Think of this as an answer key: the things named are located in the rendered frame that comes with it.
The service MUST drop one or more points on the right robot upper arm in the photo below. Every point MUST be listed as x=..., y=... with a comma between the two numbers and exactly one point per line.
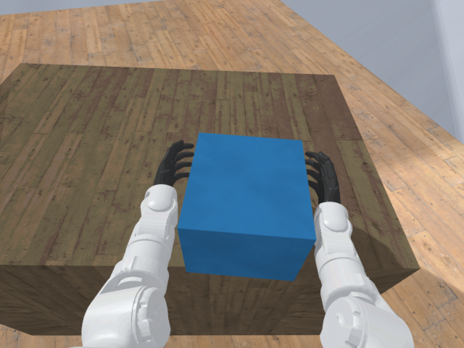
x=352, y=323

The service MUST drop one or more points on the right robot forearm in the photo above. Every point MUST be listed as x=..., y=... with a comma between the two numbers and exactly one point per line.
x=339, y=267

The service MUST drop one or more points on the left robot upper arm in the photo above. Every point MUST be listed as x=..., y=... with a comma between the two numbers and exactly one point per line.
x=128, y=318

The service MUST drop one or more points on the left robot forearm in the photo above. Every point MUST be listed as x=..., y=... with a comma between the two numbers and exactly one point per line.
x=150, y=246

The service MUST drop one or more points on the pedestal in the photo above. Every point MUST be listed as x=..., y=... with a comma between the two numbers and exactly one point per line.
x=79, y=147

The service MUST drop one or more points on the robot right hand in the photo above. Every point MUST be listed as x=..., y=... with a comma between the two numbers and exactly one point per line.
x=327, y=187

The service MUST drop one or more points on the robot left hand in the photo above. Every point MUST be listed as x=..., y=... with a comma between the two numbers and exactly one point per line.
x=166, y=173

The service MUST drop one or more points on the carton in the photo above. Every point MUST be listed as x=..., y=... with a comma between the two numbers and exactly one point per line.
x=247, y=210

